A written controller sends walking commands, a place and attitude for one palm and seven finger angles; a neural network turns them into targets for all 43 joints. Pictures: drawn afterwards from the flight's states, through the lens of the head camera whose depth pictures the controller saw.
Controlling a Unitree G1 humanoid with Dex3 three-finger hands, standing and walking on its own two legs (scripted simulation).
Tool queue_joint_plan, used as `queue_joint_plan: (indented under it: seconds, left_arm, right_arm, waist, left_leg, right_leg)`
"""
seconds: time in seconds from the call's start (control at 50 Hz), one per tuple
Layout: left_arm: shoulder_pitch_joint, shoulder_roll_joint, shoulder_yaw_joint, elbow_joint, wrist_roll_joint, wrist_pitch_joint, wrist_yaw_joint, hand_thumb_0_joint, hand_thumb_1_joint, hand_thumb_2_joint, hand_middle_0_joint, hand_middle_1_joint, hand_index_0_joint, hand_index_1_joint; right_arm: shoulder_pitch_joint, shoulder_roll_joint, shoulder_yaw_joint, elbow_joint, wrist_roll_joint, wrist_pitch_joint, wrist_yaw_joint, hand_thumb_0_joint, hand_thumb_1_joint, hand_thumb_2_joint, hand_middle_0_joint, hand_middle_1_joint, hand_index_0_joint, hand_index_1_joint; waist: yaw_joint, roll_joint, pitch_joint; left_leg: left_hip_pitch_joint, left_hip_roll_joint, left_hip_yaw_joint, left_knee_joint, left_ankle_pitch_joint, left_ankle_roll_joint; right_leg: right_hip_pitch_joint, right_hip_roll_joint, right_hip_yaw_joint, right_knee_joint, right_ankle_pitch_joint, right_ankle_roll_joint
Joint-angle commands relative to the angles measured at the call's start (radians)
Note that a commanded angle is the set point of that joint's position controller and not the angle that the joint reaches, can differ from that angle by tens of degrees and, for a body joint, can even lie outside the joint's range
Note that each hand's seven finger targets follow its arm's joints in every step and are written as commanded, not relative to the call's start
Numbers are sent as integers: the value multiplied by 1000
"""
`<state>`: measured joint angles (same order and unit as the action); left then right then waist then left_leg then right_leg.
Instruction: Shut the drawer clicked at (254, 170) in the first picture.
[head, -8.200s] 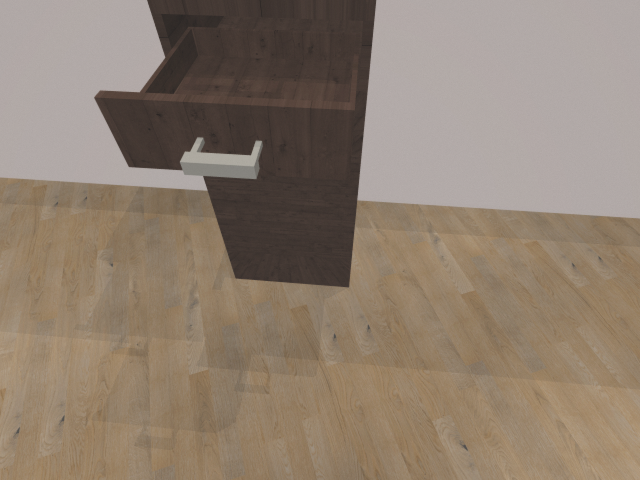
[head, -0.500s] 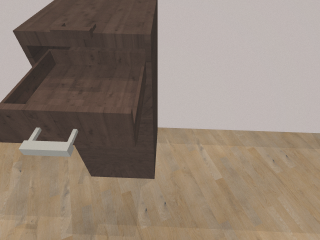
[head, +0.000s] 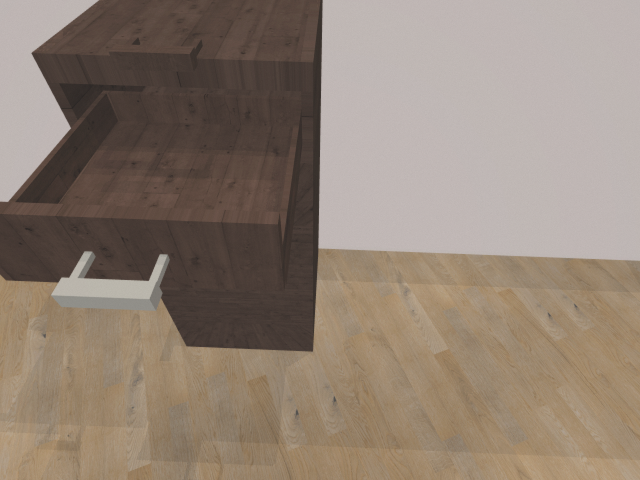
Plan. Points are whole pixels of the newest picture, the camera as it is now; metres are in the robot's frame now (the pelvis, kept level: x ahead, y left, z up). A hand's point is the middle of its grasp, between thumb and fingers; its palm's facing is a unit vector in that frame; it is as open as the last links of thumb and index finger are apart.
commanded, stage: look again from close up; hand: left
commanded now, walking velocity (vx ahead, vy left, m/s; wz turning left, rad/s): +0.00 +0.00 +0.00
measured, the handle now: (116, 277) +0.32 +0.27 +0.09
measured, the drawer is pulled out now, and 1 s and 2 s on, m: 0.30 0.30 0.30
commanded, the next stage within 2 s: shuffle to correct the standing spot in 0.54 s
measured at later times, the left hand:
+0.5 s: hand out of the picture +0.02 +0.19 -0.18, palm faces +0.00 -0.98 -0.22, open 7.4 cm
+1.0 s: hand out of the picture +0.01 +0.20 -0.19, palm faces +0.06 -0.98 -0.21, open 7.4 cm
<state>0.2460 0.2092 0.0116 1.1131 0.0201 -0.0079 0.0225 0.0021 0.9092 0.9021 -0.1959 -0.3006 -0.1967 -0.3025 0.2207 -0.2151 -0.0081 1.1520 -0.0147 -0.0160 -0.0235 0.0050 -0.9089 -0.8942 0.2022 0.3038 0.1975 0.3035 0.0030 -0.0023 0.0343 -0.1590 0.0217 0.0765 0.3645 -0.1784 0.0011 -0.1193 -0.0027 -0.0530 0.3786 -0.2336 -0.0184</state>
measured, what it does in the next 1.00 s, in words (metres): stands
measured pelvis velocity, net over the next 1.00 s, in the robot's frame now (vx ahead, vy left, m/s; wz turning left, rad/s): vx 0.02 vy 0.02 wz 0.00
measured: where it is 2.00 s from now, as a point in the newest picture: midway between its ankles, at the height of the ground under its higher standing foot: outside the picture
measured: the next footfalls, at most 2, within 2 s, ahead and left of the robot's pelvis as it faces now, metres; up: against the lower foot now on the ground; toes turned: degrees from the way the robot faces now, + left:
none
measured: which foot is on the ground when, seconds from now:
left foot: down 0.00-1.00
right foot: down 0.00-1.00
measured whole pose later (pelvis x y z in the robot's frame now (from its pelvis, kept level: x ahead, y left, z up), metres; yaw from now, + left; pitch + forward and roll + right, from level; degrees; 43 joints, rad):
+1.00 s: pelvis +0.02 +0.02 -0.02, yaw +0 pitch -1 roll +1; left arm 0.31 0.17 0.02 1.06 0.02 0.01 0.04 0.00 0.91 0.90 -0.20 -0.30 -0.20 -0.30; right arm 0.27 -0.16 -0.01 1.08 -0.02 0.01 -0.01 0.00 -0.91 -0.89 0.20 0.30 0.20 0.30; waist 0.03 -0.04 0.04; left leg -0.23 -0.02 0.10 0.55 -0.31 0.04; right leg -0.20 -0.05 -0.03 0.58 -0.37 0.01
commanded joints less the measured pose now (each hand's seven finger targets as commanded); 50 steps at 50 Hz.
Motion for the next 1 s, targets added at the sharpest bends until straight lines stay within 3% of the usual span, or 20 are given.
queue_joint_plan:
  seconds: [0.0, 0.02, 0.04, 0.06, 0.08, 0.12, 0.16, 0.2, 0.28, 0.4, 0.48, 0.62, 0.7, 0.76, 0.84, 0.88, 0.92, 0.94, 0.96, 0.98]
  left_arm:
    - [21, 151, 28, -43, -2, -17, 3, 0, 900, 900, -200, -300, -200, -300]
    - [111, 63, -1, -16, 2, -35, 51, 0, 900, 900, -200, -300, -200, -300]
    - [55, 126, 3, -64, -6, -42, 41, 0, 900, 900, -200, -300, -200, -300]
    - [20, 120, 0, -77, -8, -40, 30, 0, 900, 900, -200, -300, -200, -300]
    - [27, 120, 3, -87, -5, -41, 26, 0, 900, 900, -200, -300, -200, -300]
    - [47, 111, -1, -85, -10, -31, 21, 0, 900, 900, -200, -300, -200, -300]
    - [40, 102, -7, -88, -10, -23, 17, 0, 900, 900, -200, -300, -200, -300]
    - [37, 91, -10, -94, -8, -18, 15, 0, 900, 900, -200, -300, -200, -300]
    - [46, 87, -11, -98, -7, -12, 16, 0, 900, 900, -200, -300, -200, -300]
    - [69, 85, -7, -91, -10, -13, 15, 0, 900, 900, -200, -300, -200, -300]
    - [73, 81, -7, -82, -9, -13, 14, 0, 900, 900, -200, -300, -200, -300]
    - [91, 71, -8, -55, -10, -19, 15, 0, 900, 900, -200, -300, -200, -300]
    - [98, 72, -1, -56, -7, -13, 17, 0, 900, 900, -200, -300, -200, -300]
    - [105, 101, 15, -61, -6, -9, 17, 0, 900, 900, -200, -300, -200, -300]
    - [109, 123, 34, -76, -3, -5, 21, 0, 900, 900, -200, -300, -200, -300]
    - [104, 130, 44, -85, 1, -1, 24, 0, 900, 900, -200, -300, -200, -300]
    - [98, 119, 49, -98, 2, 4, 25, 0, 900, 900, -200, -300, -200, -300]
    - [91, 108, 50, -104, 2, 8, 26, 0, 900, 900, -200, -300, -200, -300]
    - [88, 90, 48, -111, 3, 13, 26, 0, 900, 900, -200, -300, -200, -300]
    - [74, 63, 45, -124, 7, 20, 27, 0, 900, 900, -200, -300, -200, -300]
  right_arm:
    - [-1, -152, -26, -46, 6, -20, -10, 0, -900, -900, 200, 300, 200, 300]
    - [-23, -90, -8, -105, 11, -25, 4, 0, -900, -900, 200, 300, 200, 300]
    - [45, -40, 3, -124, 5, -7, 13, 0, -900, -900, 200, 300, 200, 300]
    - [49, -56, 0, -117, -1, -7, 14, 0, -900, -900, 200, 300, 200, 300]
    - [78, -61, 1, -125, -9, -16, 17, 0, -900, -900, 200, 300, 200, 300]
    - [63, -83, 3, -141, -4, -14, 10, 0, -900, -900, 200, 300, 200, 300]
    - [57, -88, 4, -155, -1, -10, 8, 0, -900, -900, 200, 300, 200, 300]
    - [60, -94, 3, -156, -2, -10, 8, 0, -900, -900, 200, 300, 200, 300]
    - [74, -84, 3, -141, -2, -11, 8, 0, -900, -900, 200, 300, 200, 300]
    - [77, -77, 6, -115, 1, -19, 4, 0, -900, -900, 200, 300, 200, 300]
    - [83, -60, 6, -95, 3, -17, 2, 0, -900, -900, 200, 300, 200, 300]
    - [77, -49, 5, -65, 6, -20, -2, 0, -900, -900, 200, 300, 200, 300]
    - [82, -34, 4, -61, 4, -3, 2, 0, -900, -900, 200, 300, 200, 300]
    - [79, -30, 0, -79, 0, 9, 6, 0, -900, -900, 200, 300, 200, 300]
    - [75, -24, -9, -101, -1, 16, 8, 0, -900, -900, 200, 300, 200, 300]
    - [83, -25, -13, -108, 0, 17, 8, 0, -900, -900, 200, 300, 200, 300]
    - [102, -34, -16, -111, 0, 13, 7, 0, -900, -900, 200, 300, 200, 300]
    - [119, -48, -18, -110, -1, 12, 6, 0, -900, -900, 200, 300, 200, 300]
    - [128, -68, -24, -114, -3, 11, 5, 0, -900, -900, 200, 300, 200, 300]
    - [152, -93, -29, -113, -6, 12, 4, 0, -900, -900, 200, 300, 200, 300]
  waist:
    - [-2, 13, 4]
    - [14, 15, 31]
    - [-37, 14, -28]
    - [-37, 93, 5]
    - [-31, 137, -46]
    - [-18, 80, -57]
    - [-12, -7, 0]
    - [-8, -44, 53]
    - [-5, -44, 83]
    - [3, -8, 24]
    - [2, -25, 22]
    - [3, 2, -4]
    - [7, 6, 36]
    - [9, -44, 55]
    - [15, -108, 58]
    - [12, -118, 49]
    - [6, -79, 39]
    - [2, -18, 30]
    - [0, 64, 29]
    - [-7, 154, 24]
  left_leg:
    - [35, 110, -120, -70, 103, 16]
    - [-44, 112, -55, 143, 143, -3]
    - [-38, 66, -83, 106, -54, -4]
    - [-37, 67, -89, 73, -49, 1]
    - [-29, 81, -101, 66, 81, 6]
    - [-44, 92, -117, 56, 83, 24]
    - [-77, 86, -122, 32, 18, 29]
    - [-93, 87, -127, 17, 10, 33]
    - [-91, 84, -127, -9, -26, 36]
    - [-57, 85, -116, -8, 32, 39]
    - [-49, 85, -107, -4, 35, 37]
    - [-11, 86, -90, 19, 104, 32]
    - [-52, 60, -62, 46, 5, 18]
    - [-102, 29, -32, 95, -73, 5]
    - [-131, 14, -9, 164, -83, -4]
    - [-125, 16, -7, 163, -71, -4]
    - [-75, 30, -23, 129, 21, 5]
    - [-42, 55, -52, 115, 88, 18]
    - [-23, 103, -112, 84, 144, 49]
    - [6, 169, -192, 33, 203, 102]
  right_leg:
    - [-63, -113, 106, -89, 102, -8]
    - [-73, -164, 136, -57, 343, 15]
    - [-86, -189, 166, -56, 128, -31]
    - [-137, -163, 150, -43, -11, -48]
    - [-95, -127, 114, 15, 83, -51]
    - [-67, -100, 95, 35, 53, -38]
    - [-95, -95, 97, 23, -7, -31]
    - [-125, -88, 93, 27, -25, -26]
    - [-146, -84, 92, 25, -52, -21]
    - [-107, -90, 95, 33, 8, -15]
    - [-105, -92, 96, 21, 19, -15]
    - [-93, -102, 106, 13, 111, -17]
    - [-113, -129, 141, -5, 24, -35]
    - [-117, -181, 201, -37, -41, -65]
    - [-107, -248, 246, -37, 49, -99]
    - [-104, -260, 237, -9, 103, -106]
    - [-129, -226, 187, 58, 124, -85]
    - [-153, -189, 141, 102, 78, -68]
    - [-188, -132, 79, 164, -7, -44]
    - [-234, -71, -7, 258, -140, -17]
